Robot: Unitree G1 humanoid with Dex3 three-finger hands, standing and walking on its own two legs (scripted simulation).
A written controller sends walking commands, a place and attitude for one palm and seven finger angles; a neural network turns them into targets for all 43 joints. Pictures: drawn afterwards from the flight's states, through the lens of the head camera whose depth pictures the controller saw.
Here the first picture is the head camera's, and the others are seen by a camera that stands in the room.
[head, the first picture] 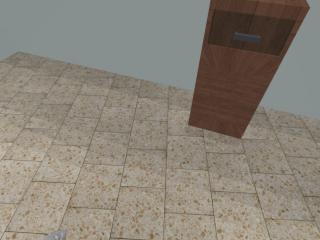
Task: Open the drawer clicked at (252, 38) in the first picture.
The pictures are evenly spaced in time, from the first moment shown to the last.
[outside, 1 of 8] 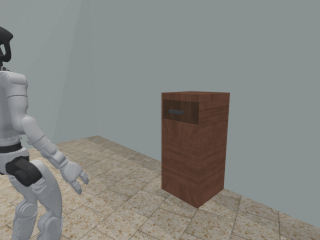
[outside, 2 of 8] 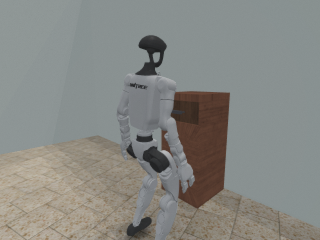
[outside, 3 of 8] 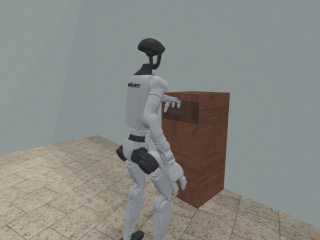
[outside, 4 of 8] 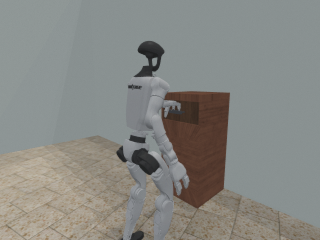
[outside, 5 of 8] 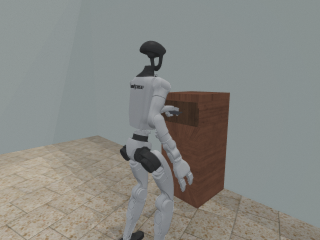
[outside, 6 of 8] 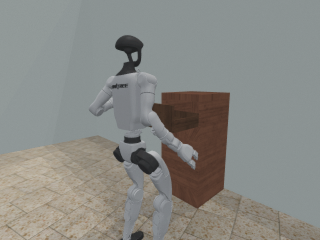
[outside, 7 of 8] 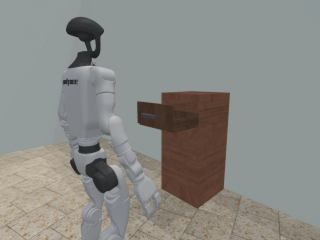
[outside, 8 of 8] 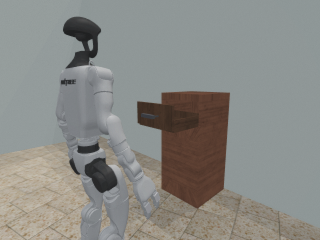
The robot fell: no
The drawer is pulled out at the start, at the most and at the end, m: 0.00 0.30 0.30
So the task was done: yes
